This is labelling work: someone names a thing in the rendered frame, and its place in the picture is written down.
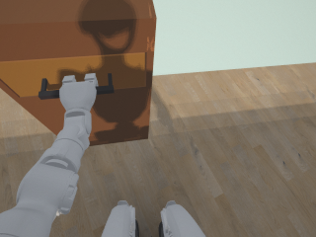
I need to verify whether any left robot forearm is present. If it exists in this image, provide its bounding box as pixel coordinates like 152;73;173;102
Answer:
16;108;92;204

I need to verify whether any cabinet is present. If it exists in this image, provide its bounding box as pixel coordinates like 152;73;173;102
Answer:
0;0;157;146

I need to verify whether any robot thigh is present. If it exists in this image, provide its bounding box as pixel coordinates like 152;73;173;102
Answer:
160;204;205;237
101;204;136;237

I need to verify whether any robot left upper arm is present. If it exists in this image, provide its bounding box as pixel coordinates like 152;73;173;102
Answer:
0;163;79;237

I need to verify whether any robot left thigh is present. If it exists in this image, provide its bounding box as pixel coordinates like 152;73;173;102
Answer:
101;204;136;237

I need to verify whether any handle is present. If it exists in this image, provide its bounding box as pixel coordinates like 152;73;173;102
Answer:
38;73;115;100

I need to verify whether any robot right thigh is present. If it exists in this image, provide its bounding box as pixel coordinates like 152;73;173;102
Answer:
160;204;205;237

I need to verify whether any left robot hand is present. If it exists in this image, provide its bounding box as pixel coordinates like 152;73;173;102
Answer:
59;73;99;112

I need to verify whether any drawer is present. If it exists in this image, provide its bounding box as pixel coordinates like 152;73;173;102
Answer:
0;52;145;97

